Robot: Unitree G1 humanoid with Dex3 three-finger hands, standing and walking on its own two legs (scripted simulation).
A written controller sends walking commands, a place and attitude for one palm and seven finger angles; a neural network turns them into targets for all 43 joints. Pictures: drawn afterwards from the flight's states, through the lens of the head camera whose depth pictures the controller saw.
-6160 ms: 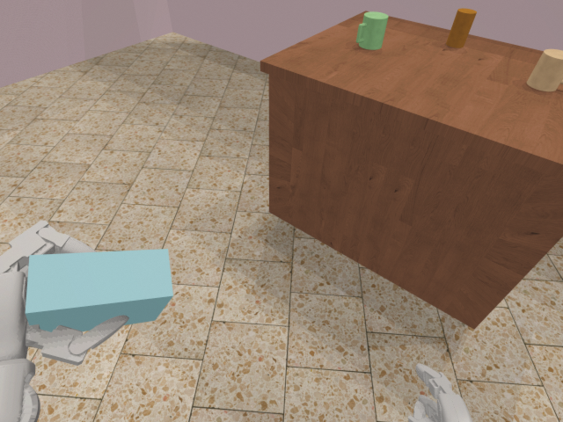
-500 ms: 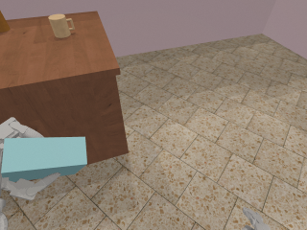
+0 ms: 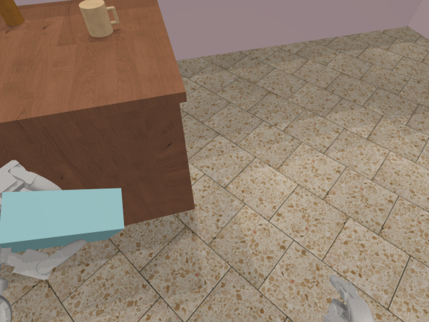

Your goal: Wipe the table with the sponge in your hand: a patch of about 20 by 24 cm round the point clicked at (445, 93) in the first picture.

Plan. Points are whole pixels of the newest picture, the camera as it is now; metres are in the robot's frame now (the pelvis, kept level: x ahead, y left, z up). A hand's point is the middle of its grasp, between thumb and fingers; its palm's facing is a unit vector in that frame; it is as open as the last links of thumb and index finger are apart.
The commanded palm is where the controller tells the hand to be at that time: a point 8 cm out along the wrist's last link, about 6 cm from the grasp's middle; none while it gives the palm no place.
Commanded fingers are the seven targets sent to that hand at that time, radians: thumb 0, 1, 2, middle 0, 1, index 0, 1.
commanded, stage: take the last steps up to it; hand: left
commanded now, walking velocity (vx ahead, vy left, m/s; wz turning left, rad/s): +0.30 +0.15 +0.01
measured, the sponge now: (82, 218) +0.23 +0.20 +0.15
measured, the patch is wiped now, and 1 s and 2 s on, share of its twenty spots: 0.00 0.00 0.00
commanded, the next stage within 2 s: come to a stop and stand still in 0.60 s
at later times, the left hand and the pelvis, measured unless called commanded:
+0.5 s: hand (70, 142) +0.35 +0.26 +0.16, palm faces +0.38 -0.78 -0.50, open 9.8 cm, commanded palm +0.29 +0.31 +0.18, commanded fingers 0.00 0.10 1.30 -1.20 -1.60 -1.20 -1.60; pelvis +0.13 +0.02 +0.00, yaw +1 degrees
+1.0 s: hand (73, 94) +0.44 +0.29 +0.18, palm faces +0.31 -0.82 -0.47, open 9.8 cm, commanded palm +0.39 +0.34 +0.18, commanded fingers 0.00 0.10 1.30 -1.20 -1.60 -1.20 -1.60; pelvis +0.22 +0.07 +0.00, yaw -2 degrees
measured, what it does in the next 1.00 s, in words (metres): walks ahead: left foot, then right foot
